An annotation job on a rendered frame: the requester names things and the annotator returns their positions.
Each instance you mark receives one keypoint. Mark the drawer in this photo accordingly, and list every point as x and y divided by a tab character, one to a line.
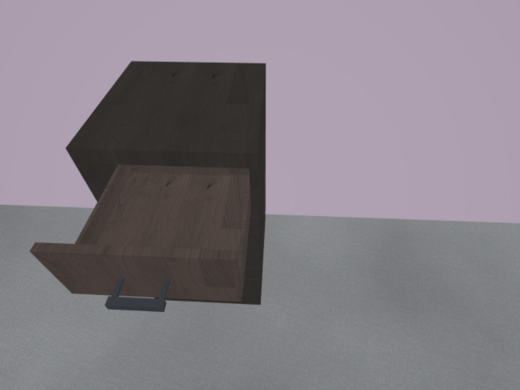
186	224

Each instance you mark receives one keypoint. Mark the handle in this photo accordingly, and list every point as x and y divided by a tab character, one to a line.
135	303

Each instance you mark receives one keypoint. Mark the cabinet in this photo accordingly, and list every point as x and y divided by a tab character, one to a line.
184	114

